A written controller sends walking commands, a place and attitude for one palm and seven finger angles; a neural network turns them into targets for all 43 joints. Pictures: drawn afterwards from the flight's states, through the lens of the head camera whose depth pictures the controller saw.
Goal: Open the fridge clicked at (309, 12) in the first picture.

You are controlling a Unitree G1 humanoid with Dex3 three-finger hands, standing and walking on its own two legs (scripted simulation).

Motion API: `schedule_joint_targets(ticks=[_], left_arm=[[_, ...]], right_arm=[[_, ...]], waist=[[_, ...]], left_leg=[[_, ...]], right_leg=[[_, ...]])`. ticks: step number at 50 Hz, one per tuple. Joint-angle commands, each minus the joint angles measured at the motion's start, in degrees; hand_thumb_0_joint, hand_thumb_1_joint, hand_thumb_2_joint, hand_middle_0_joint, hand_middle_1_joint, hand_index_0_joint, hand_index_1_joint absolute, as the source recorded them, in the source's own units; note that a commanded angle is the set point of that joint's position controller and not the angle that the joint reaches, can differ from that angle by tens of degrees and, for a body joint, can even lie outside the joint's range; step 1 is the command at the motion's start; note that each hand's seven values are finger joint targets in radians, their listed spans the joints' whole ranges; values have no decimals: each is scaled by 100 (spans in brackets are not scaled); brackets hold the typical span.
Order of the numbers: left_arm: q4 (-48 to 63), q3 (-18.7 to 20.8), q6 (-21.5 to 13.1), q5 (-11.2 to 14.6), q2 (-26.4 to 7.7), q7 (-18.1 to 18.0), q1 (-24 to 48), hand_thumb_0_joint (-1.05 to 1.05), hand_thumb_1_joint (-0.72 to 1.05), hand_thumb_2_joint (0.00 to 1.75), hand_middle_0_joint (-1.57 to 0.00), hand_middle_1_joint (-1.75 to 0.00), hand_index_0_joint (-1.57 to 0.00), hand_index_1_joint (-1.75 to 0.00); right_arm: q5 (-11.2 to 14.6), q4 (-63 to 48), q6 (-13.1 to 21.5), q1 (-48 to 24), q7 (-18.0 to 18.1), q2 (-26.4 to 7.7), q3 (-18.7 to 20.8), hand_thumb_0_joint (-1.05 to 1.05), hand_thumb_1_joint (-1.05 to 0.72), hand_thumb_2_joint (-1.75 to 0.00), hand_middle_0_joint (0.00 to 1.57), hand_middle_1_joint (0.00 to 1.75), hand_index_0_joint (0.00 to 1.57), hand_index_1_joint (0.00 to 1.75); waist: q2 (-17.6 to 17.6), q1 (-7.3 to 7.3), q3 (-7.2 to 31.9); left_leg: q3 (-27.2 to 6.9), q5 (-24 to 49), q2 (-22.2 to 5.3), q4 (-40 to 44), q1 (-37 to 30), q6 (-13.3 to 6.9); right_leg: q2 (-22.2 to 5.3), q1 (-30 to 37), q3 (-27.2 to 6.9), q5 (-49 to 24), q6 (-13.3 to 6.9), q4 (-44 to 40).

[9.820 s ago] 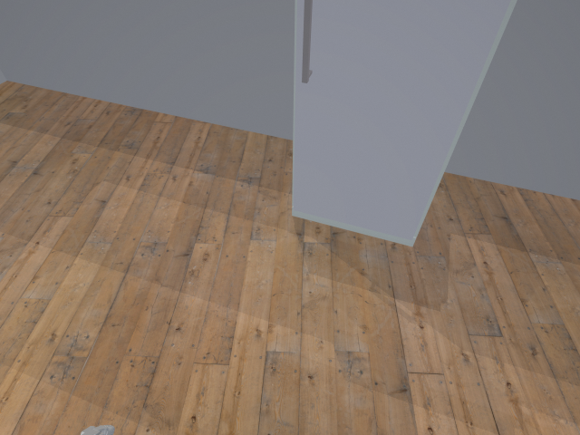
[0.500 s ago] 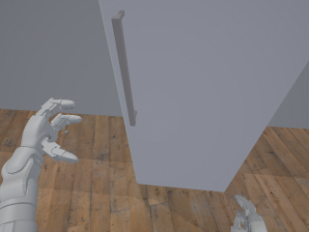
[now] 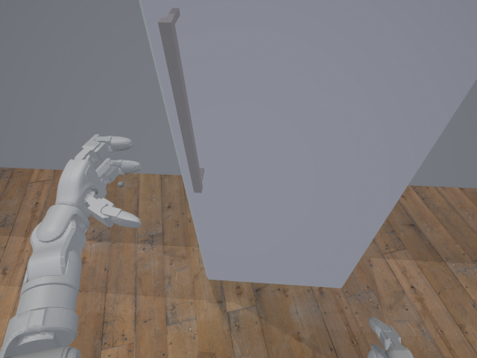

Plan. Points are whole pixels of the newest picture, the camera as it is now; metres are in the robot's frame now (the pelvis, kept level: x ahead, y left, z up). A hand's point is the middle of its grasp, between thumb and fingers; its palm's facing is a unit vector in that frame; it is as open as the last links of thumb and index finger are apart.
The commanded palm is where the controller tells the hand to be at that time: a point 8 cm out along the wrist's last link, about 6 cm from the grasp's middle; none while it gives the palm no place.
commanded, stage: move the hooked fingers beside the handle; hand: left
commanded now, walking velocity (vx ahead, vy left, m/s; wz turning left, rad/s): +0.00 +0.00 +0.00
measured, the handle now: (188, 119) +0.49 +0.12 +0.15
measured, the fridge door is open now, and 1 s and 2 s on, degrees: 0 0 0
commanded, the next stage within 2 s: feel for the door with the fingertips in 1.54 s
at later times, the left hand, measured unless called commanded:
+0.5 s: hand (141, 164) +0.40 +0.20 +0.12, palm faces -0.01 -1.00 +0.00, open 14.0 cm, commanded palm +0.38 +0.25 +0.12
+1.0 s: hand (157, 154) +0.44 +0.18 +0.11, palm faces -0.01 -1.00 +0.00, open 14.0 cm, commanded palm +0.40 +0.23 +0.11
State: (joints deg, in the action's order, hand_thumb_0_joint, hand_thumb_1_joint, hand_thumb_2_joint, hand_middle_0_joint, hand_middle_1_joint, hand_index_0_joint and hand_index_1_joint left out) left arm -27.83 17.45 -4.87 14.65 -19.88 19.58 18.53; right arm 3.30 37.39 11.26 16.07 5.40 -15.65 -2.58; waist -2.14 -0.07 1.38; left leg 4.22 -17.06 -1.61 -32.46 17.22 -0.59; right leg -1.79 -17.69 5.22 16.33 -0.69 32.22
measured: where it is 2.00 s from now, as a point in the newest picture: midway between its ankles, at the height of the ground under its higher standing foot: outside the picture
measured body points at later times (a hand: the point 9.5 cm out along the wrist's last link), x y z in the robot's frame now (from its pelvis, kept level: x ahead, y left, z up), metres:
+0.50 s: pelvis +0.00 +0.00 +0.00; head +0.03 -0.01 +0.45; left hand +0.40 +0.25 +0.12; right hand +0.10 -0.26 -0.11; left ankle +0.00 +0.11 -0.73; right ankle +0.01 -0.11 -0.73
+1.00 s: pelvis +0.01 +0.01 -0.01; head +0.05 +0.00 +0.44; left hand +0.43 +0.23 +0.11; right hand +0.06 -0.25 -0.13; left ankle +0.00 +0.11 -0.73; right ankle +0.01 -0.11 -0.73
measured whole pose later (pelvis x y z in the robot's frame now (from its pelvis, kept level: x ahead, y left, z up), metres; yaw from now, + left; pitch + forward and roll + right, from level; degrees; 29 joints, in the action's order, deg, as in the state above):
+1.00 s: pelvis +0.01 +0.01 -0.01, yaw -2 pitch +7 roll +0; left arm -49.2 18.3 -13.7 10.6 -19.9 14.0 35.3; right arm 2.4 37.6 3.3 21.4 2.1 -15.1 -1.4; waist -1.5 -3.8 3.3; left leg 5.8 -19.2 -2.4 -36.6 24.7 -1.0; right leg -1.2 -25.7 3.4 17.4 -0.4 35.8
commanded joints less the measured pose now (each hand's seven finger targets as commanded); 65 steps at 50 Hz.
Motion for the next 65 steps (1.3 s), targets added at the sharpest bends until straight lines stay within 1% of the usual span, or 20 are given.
schedule_joint_targets(ticks=[1,2,4,7,11,23,24,27,30,35,37,39,42,43,47,51,54,57,61,65], left_arm=[[1115,538,-438,31,-1462,-139,1947,0,-50,30,-30,-120,-30,-120],[1034,345,-416,32,-1223,-140,1941,0,-50,30,-30,-120,-30,-120],[883,438,-435,-17,-1403,-196,2136,0,-50,30,-30,-120,-30,-120],[895,244,-496,-27,-1190,-231,2508,0,-50,30,-30,-120,-30,-120],[565,419,-617,-82,-1469,-273,2879,0,-50,30,-30,-120,-30,-120],[-391,232,-910,-142,-1398,-229,3722,0,-50,30,-30,-120,-30,-120],[-529,179,-923,-147,-1374,-230,3773,0,-50,30,-30,-120,-30,-120],[-483,116,-1004,-198,-1308,-279,3995,0,-50,30,-30,-120,-30,-120],[-761,128,-1045,-244,-1324,-365,4116,0,-50,30,-30,-120,-30,-120],[-960,96,-1179,-362,-1270,-556,4491,0,-50,30,-30,-120,-30,-120],[-1247,135,-1202,-374,-1291,-614,4666,0,-50,30,-30,-120,-30,-120],[-1478,419,-1254,-416,-1598,-651,4381,0,-50,30,-30,-120,-30,-120],[-1180,486,-1346,-477,-1663,-635,4162,0,-50,30,-30,-120,-30,-120],[-965,334,-1369,-468,-1486,-617,4198,0,-50,30,-30,-120,-30,-120],[-939,320,-1249,-311,-1336,-538,3773,0,-50,30,-30,-120,-30,-120],[-580,282,-1209,-345,-1390,-521,3987,0,-50,30,-30,-120,-30,-120],[-294,-77,-1258,-305,-1054,-536,4246,0,-50,30,-30,-120,-30,-120],[-261,-29,-1234,-251,-984,-584,4027,0,-50,30,-30,-120,-30,-120],[-604,-115,-1103,-309,-910,-639,3961,0,-50,30,-30,-120,-30,-120],[-541,24,-1134,-364,-1093,-738,4086,0,-50,30,-30,-120,-30,-120]], right_arm=[[5,-773,242,-255,24,-748,298,0,-90,-90,20,30,20,30],[14,-795,225,-296,11,-721,276,0,-90,-90,20,30,20,30],[7,-742,160,-238,0,-758,286,0,-90,-90,20,30,20,30],[14,-763,111,-236,-6,-722,289,0,-90,-90,20,30,20,30],[1,-673,19,-143,6,-754,297,0,-90,-90,20,30,20,30],[-11,-569,-182,156,-53,-800,335,0,-90,-90,20,30,20,30],[-21,-544,-209,219,-67,-821,330,0,-90,-90,20,30,20,30],[-15,-567,-253,256,-98,-799,356,0,-90,-90,20,30,20,30],[-28,-523,-306,371,-121,-836,370,0,-90,-90,20,30,20,30],[-63,-451,-362,521,-182,-825,398,0,-90,-90,20,30,20,30],[-68,-397,-391,571,-191,-832,391,0,-90,-90,20,30,20,30],[-93,-429,-447,630,-196,-876,400,0,-90,-90,20,30,20,30],[-100,-551,-486,611,-229,-823,402,0,-90,-90,20,30,20,30],[-86,-588,-490,581,-245,-792,413,0,-90,-90,20,30,20,30],[-52,-638,-538,567,-255,-813,436,0,-90,-90,20,30,20,30],[-41,-673,-568,520,-225,-795,436,0,-90,-90,20,30,20,30],[-30,-634,-554,490,-194,-763,437,0,-90,-90,20,30,20,30],[-38,-587,-506,449,-200,-759,438,0,-90,-90,20,30,20,30],[-17,-557,-534,367,-210,-766,412,0,-90,-90,20,30,20,30],[-33,-606,-547,322,-211,-770,402,0,-90,-90,20,30,20,30]], waist=[[114,37,1520],[27,7,1419],[234,-19,1304],[78,-94,1410],[122,-130,1482],[18,-262,1694],[272,-299,1635],[-103,-294,1802],[230,-334,1810],[-12,-368,2017],[181,-421,1843],[454,-310,1887],[-8,-193,2244],[-169,-238,2255],[328,-265,2027],[-61,-279,1985],[-78,-414,2049],[-90,-329,2176],[142,-363,1676],[83,-303,1894]], left_leg=[[-368,1428,89,417,-534,-90],[-343,1393,95,413,-514,-88],[-355,1382,68,391,-426,-103],[-331,1263,103,377,-475,-103],[-318,1172,104,332,-372,-114],[-326,1146,135,114,-197,-111],[-342,1201,117,100,-117,-134],[-347,1258,130,82,-207,-104],[-387,1319,104,61,-134,-113],[-402,1436,103,-13,-251,-93],[-390,1270,98,-24,-33,-94],[-358,1248,97,-29,151,-123],[-316,1540,116,-49,21,-94],[-302,1672,106,-71,-100,-87],[-260,1644,70,-47,35,-112],[-253,1506,100,-26,-38,-127],[-312,1581,66,-62,-323,-124],[-359,1660,80,-43,-436,-89],[-343,1378,89,22,-142,-101],[-361,1362,111,9,-195,-99]], right_leg=[[138,535,-255,-1620,-49,-313],[131,458,-260,-1615,-47,-320],[134,436,-254,-1592,-48,-319],[140,366,-289,-1527,-42,-328],[137,398,-339,-1499,-38,-306],[149,170,-355,-1543,-50,-151],[150,204,-344,-1609,-46,-134],[165,104,-340,-1615,-61,-82],[198,71,-305,-1638,-58,-36],[224,-77,-305,-1644,-67,35],[227,-136,-311,-1571,-50,31],[228,35,-325,-1597,-49,62],[219,219,-356,-1916,-74,163],[231,150,-349,-1998,-75,169],[267,203,-322,-2085,-37,87],[251,140,-352,-1926,-55,50],[270,-20,-306,-1832,-58,37],[276,38,-295,-1876,-63,34],[259,-83,-259,-1708,-52,-11],[240,14,-293,-1679,-71,18]])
